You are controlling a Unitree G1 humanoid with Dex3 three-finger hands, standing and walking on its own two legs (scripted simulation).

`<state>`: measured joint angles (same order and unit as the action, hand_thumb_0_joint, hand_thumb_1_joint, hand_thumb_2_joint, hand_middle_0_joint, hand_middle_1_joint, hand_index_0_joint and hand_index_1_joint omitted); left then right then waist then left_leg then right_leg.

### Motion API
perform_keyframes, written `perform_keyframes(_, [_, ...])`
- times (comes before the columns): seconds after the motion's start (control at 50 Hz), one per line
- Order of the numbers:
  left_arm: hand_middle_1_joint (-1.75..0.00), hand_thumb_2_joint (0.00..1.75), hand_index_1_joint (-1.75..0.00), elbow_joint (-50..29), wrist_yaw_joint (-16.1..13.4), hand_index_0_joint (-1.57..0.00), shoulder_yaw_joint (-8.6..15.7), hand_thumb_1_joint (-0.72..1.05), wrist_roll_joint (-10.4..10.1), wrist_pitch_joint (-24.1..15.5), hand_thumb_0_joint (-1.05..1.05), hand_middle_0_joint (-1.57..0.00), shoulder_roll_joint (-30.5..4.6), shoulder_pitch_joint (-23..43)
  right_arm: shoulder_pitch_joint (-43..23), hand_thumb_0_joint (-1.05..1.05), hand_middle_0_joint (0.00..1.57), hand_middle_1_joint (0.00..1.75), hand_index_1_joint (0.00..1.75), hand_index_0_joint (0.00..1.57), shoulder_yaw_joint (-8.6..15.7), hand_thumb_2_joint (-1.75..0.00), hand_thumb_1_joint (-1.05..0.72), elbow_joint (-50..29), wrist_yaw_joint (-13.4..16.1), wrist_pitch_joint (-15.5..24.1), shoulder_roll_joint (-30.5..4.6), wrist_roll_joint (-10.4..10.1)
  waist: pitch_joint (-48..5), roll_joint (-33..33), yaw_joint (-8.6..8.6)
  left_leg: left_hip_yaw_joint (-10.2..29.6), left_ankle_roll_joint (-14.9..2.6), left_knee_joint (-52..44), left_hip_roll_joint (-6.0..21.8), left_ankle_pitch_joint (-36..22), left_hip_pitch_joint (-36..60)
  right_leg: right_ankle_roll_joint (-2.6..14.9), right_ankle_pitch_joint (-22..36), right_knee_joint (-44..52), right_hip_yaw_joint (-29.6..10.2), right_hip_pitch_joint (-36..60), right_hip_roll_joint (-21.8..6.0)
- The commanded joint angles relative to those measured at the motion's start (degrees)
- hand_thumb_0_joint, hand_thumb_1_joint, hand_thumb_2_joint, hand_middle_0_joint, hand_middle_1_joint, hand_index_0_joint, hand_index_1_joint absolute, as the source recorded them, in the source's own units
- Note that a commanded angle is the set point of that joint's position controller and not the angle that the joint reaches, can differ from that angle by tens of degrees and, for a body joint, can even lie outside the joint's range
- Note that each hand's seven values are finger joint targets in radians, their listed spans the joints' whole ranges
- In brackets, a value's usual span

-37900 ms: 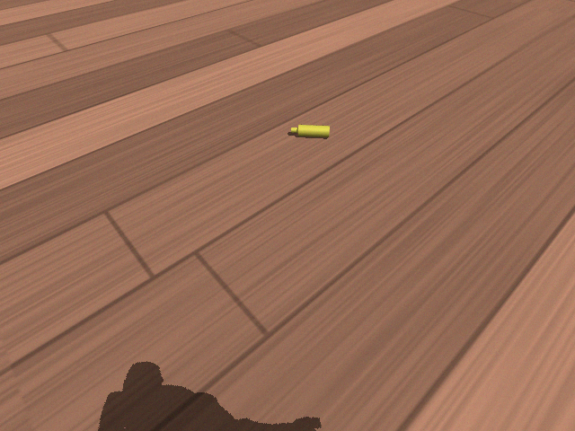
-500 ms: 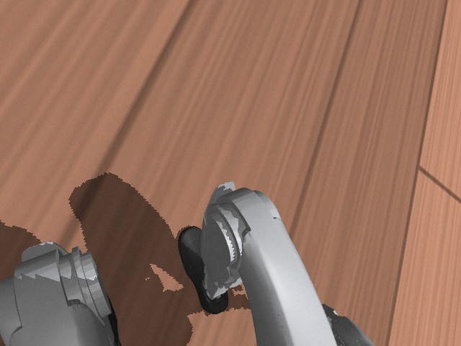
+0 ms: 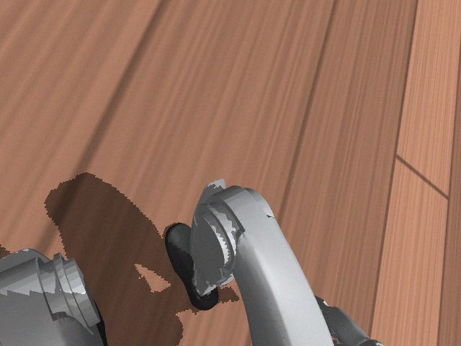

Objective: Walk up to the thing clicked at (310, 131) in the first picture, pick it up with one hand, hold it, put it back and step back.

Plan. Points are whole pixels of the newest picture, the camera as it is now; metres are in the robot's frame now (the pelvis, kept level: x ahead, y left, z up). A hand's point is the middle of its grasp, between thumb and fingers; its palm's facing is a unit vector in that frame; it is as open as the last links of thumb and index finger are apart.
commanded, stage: rest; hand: left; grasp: from above
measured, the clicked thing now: out of the picture +0.48 +0.37 -0.27
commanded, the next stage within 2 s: open in 0.08 s
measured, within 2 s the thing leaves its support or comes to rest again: rests again in 0.44 s
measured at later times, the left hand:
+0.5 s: hand out of the picture +0.48 +0.35 -0.24, palm faces -0.44 -0.13 -0.89, open 10.7 cm
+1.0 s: hand out of the picture +0.48 +0.35 -0.25, palm faces -0.45 -0.13 -0.88, open 13.7 cm
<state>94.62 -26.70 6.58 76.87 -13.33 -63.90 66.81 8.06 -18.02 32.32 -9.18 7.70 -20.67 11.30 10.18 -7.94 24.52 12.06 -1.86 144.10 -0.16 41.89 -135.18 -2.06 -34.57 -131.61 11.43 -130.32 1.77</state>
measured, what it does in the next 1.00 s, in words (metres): stands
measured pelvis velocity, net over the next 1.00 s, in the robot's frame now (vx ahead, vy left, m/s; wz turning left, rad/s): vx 0.00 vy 0.00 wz -0.02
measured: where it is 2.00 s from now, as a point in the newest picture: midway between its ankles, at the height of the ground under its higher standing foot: (149, 314)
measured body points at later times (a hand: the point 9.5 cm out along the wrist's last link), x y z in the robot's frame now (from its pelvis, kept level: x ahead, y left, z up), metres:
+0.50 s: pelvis +0.00 +0.00 +0.00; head +0.29 +0.13 +0.31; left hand +0.50 +0.36 -0.19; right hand +0.04 -0.26 -0.04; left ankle +0.06 +0.11 -0.28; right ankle +0.13 -0.11 -0.28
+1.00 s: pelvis +0.00 +0.00 +0.00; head +0.29 +0.13 +0.31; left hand +0.50 +0.35 -0.20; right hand +0.04 -0.25 -0.05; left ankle +0.06 +0.11 -0.28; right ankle +0.13 -0.11 -0.28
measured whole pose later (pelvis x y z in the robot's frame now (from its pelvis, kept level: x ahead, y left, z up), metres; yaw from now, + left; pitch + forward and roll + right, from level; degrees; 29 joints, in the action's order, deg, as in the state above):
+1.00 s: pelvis +0.00 +0.00 +0.00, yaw -1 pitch +31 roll -16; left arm 95.3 -27.3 5.3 75.8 -15.2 -66.8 66.4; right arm 7.0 -20.9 34.0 -9.1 7.6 -20.0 12.4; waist 10.4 -8.0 24.5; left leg 13.1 -1.8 144.7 0.3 42.0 -135.1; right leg -2.3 -33.9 -131.3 12.3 -130.2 2.3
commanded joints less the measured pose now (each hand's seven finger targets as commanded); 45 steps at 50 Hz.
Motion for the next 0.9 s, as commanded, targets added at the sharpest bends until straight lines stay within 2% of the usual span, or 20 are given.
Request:
perform_keyframes(0.0, [-0.70, 0.71, -0.67, -8.2, -3.0, -0.98, 0.3, 0.64, -0.9, 0.2, 0.00, -0.95, -14.5, 16.4, 11.3, 0.00, 0.20, 0.30, 0.30, 0.20, 5.7, -0.90, -0.90, 1.5, 0.7, -0.3, -19.1, -0.2, -40.5, 36.7, 2.14, -2.7, 1.64, -15.2, 2.4, -18.1, 32.3, 4.02, 14.3, 8.7, 3.3, 23.3, 2.6])
perform_keyframes(0.06, [-0.68, 0.69, -0.65, -8.3, -2.9, -0.94, -0.3, 0.59, -1.0, 0.1, 0.00, -0.92, -14.3, 16.2, 11.7, 0.00, 0.20, 0.30, 0.30, 0.20, 5.5, -0.90, -0.90, 2.0, 0.6, -0.1, -19.3, -0.2, -39.4, 36.7, 2.61, -2.7, 1.65, -14.7, 2.5, -18.9, 32.2, 3.98, 15.0, 8.8, 3.3, 23.1, 2.7])
perform_keyframes(0.08, [-0.68, 0.70, -0.66, -9.8, -3.1, -0.95, 1.0, 0.59, -1.2, -0.1, 0.00, -0.92, -16.2, 16.9, 12.2, 0.00, 0.20, 0.30, 0.30, 0.20, 5.4, -0.90, -0.90, 2.6, 0.6, -0.2, -19.6, 0.0, -40.4, 37.4, 2.81, -2.4, 1.91, -15.0, 2.7, -19.8, 33.0, 3.85, 15.6, 9.0, 3.4, 23.9, 2.5])
perform_keyframes(0.1, [-0.69, 0.70, -0.66, -9.2, -2.8, -0.95, -0.7, 0.59, -1.2, -0.2, 0.00, -0.92, -13.9, 16.7, 11.7, 0.00, 0.20, 0.30, 0.30, 0.20, 5.3, -0.90, -0.90, 1.9, 0.6, 0.0, -19.7, -0.1, -38.9, 37.2, 3.01, -2.0, 2.12, -15.0, 2.7, -19.9, 33.6, 4.07, 15.1, 8.7, 3.5, 21.8, 2.4])
perform_keyframes(0.16, [-0.69, 0.68, -0.66, -8.9, -3.2, -0.94, 1.5, 0.58, -1.3, -0.7, 0.00, -0.91, -16.8, 15.5, 12.0, 0.00, 0.20, 0.30, 0.30, 0.20, 5.2, -0.90, -0.90, 2.7, 0.6, -0.1, -20.0, 0.2, -38.7, 37.2, 2.93, -1.8, 2.17, -15.1, 2.9, -18.8, 32.9, 3.94, 14.5, 9.0, 3.8, 23.0, 2.4])
perform_keyframes(0.22, [-0.70, 0.66, -0.67, -9.0, -3.0, -0.70, 0.6, 0.34, -0.8, -0.9, 0.00, -0.67, -15.4, 15.3, 11.8, 0.00, 0.20, 0.30, 0.30, 0.20, 5.3, -0.90, -0.89, 2.7, 0.5, 0.1, -19.9, 0.5, -38.4, 37.4, 2.97, -1.9, 2.22, -14.2, 3.0, -19.9, 34.3, 3.97, 14.8, 8.7, 3.6, 21.5, 2.4])
perform_keyframes(0.26, [-0.68, 0.60, -0.65, -11.8, -3.2, -0.58, 2.5, 0.18, -0.9, -1.2, 0.00, -0.55, -17.7, 16.2, 12.3, 0.00, 0.20, 0.30, 0.30, 0.20, 5.0, -0.90, -0.89, 3.2, 0.3, 0.2, -20.0, 0.7, -38.8, 38.9, 2.83, -1.3, 2.75, -14.5, 3.4, -21.4, 35.4, 3.94, 15.2, 8.8, 3.7, 21.2, 1.9])
perform_keyframes(0.3, [-0.68, 0.61, -0.65, -10.6, -3.3, -0.52, 2.1, 0.03, -0.9, -1.4, 0.00, -0.50, -17.0, 15.7, 11.3, 0.00, 0.20, 0.30, 0.30, 0.20, 4.8, -0.90, -0.89, 3.0, 0.3, 0.0, -19.7, 0.8, -39.1, 38.5, 2.96, -1.0, 2.86, -14.2, 3.5, -21.6, 35.3, 4.06, 14.8, 8.7, 4.0, 20.5, 2.0])
perform_keyframes(0.36, [-0.72, 0.65, -0.70, -8.5, -3.6, -0.45, 1.7, -0.05, -0.8, -1.3, 0.00, -0.43, -16.3, 14.7, 11.9, 0.00, 0.20, 0.30, 0.30, 0.20, 4.7, -0.90, -0.89, 2.9, 0.1, -0.2, -19.6, 0.8, -38.1, 36.6, 3.50, -1.6, 2.18, -14.6, 3.1, -19.9, 32.2, 3.74, 15.5, 9.0, 4.0, 23.2, 2.3])
perform_keyframes(0.38, [-0.73, 0.66, -0.70, -5.9, -3.1, -0.44, 0.2, -0.07, -1.1, -0.8, 0.00, -0.41, -14.2, 13.1, 11.8, 0.00, 0.20, 0.30, 0.30, 0.20, 4.9, -0.90, -0.89, 2.9, 0.0, -0.1, -19.5, 0.7, -35.9, 34.7, 3.62, -2.0, 1.70, -14.4, 2.9, -17.7, 30.1, 3.68, 14.1, 8.9, 3.7, 22.3, 2.5])
perform_keyframes(0.42, [-0.76, 0.68, -0.74, -5.2, -2.8, -0.39, -0.8, -0.13, -1.4, -0.6, 0.00, -0.37, -13.4, 13.6, 11.5, 0.00, 0.20, 0.30, 0.30, 0.20, 5.0, -0.90, -0.89, 2.9, 0.1, 0.1, -20.0, 0.6, -35.2, 34.5, 3.57, -2.1, 1.68, -14.7, 2.9, -16.4, 29.0, 3.61, 13.5, 9.6, 3.8, 22.0, 2.5])
perform_keyframes(0.44, [-0.78, 0.68, -0.75, -5.4, -2.5, -0.37, -0.4, -0.15, -1.9, -0.4, 0.00, -0.34, -14.1, 13.7, 11.8, 0.00, 0.20, 0.30, 0.30, 0.20, 4.8, -0.90, -0.89, 3.1, 0.0, 0.2, -19.7, 0.5, -35.7, 34.8, 3.27, -1.8, 1.64, -15.2, 3.0, -16.3, 29.1, 3.48, 13.2, 9.6, 3.9, 22.2, 2.5])
perform_keyframes(0.46, [-0.80, 0.70, -0.77, -7.2, -2.1, -0.35, -2.9, -0.17, -2.2, -0.6, 0.00, -0.33, -12.1, 15.6, 10.5, 0.00, 0.20, 0.30, 0.30, 0.20, 4.2, -0.90, -0.89, 2.4, 0.0, 0.2, -18.8, 0.3, -37.3, 35.2, 2.67, -2.0, 1.41, -15.3, 3.0, -15.5, 29.2, 3.50, 12.9, 9.6, 3.8, 22.9, 2.9])
perform_keyframes(0.48, [-0.80, 0.72, -0.78, -3.5, -2.1, -0.34, -0.7, -0.21, -2.1, 0.0, 0.00, -0.32, -14.8, 12.4, 11.7, 0.00, 0.20, 0.30, 0.30, 0.20, 4.5, -0.90, -0.89, 3.5, 0.0, 0.0, -19.4, 0.2, -37.4, 33.7, 2.75, -1.6, 1.30, -15.4, 3.1, -15.5, 29.0, 3.27, 13.2, 9.7, 3.9, 23.8, 2.7])
perform_keyframes(0.56, [-0.87, 0.78, -0.85, -2.5, -1.2, -0.26, -1.5, -0.29, -3.2, 0.0, 0.00, -0.24, -13.1, 11.8, 11.4, 0.00, 0.20, 0.30, 0.30, 0.20, 3.7, -0.90, -0.89, 3.1, 0.3, -0.4, -19.3, -0.1, -34.8, 31.8, 3.44, -1.1, 1.48, -15.3, 3.1, -15.7, 27.5, 3.41, 12.8, 9.6, 4.0, 21.9, 2.4])
perform_keyframes(0.6, [-0.89, 0.81, -0.88, -2.8, -1.2, -0.24, -0.7, -0.33, -3.3, -0.6, 0.00, -0.22, -14.7, 12.1, 10.7, 0.00, 0.20, 0.30, 0.30, 0.20, 2.9, -0.90, -0.90, 2.7, 0.5, -0.5, -19.2, -0.1, -33.6, 30.3, 3.10, -1.1, 1.30, -15.1, 2.9, -13.8, 25.7, 3.59, 11.6, 9.9, 4.1, 21.6, 2.4])
perform_keyframes(0.76, [-0.98, 0.92, -0.97, -6.7, -1.8, -0.13, -0.3, -0.45, -2.1, -2.3, 0.00, -0.12, -16.8, 13.8, 10.7, 0.00, 0.20, 0.30, 0.30, 0.20, 2.2, -0.90, -0.89, 3.0, 0.9, -0.8, -18.6, 0.6, -37.4, 34.6, 3.06, -0.9, 1.91, -15.2, 3.3, -16.5, 30.2, 3.47, 13.3, 9.3, 4.0, 23.1, 2.3])
perform_keyframes(0.82, [-1.00, 0.95, -0.99, -7.3, -2.6, -0.10, -0.5, -0.48, -2.0, -2.4, 0.00, -0.09, -17.1, 14.7, 10.3, 0.00, 0.20, 0.30, 0.30, 0.20, 3.2, -0.90, -0.89, 3.2, 1.1, -0.9, -19.5, 0.7, -38.3, 36.5, 2.56, -1.3, 1.92, -15.5, 3.3, -15.5, 30.8, 3.67, 12.5, 9.4, 4.1, 23.1, 2.7])
perform_keyframes(0.86, [-1.01, 0.96, -1.00, -6.9, -2.8, -0.08, -0.2, -0.50, -1.9, -2.1, 0.00, -0.08, -16.5, 13.9, 10.9, 0.00, 0.20, 0.30, 0.30, 0.20, 2.4, -0.90, -0.89, 3.7, 0.8, -0.6, -18.4, 0.7, -36.6, 36.6, 3.04, -0.9, 2.15, -15.5, 3.5, -16.8, 31.1, 3.56, 13.2, 9.1, 4.1, 21.6, 2.4])
perform_keyframes(0.88, [-1.01, 0.98, -1.01, -7.6, -3.0, -0.07, -0.8, -0.51, -2.0, -2.0, 0.00, -0.07, -15.7, 14.8, 10.6, 0.00, 0.20, 0.30, 0.30, 0.20, 3.4, -0.90, -0.89, 3.6, 1.0, -0.5, -19.8, 0.9, -37.0, 36.5, 3.21, -1.0, 2.14, -14.9, 3.5, -17.5, 31.6, 3.69, 13.6, 9.4, 4.2, 20.9, 2.5])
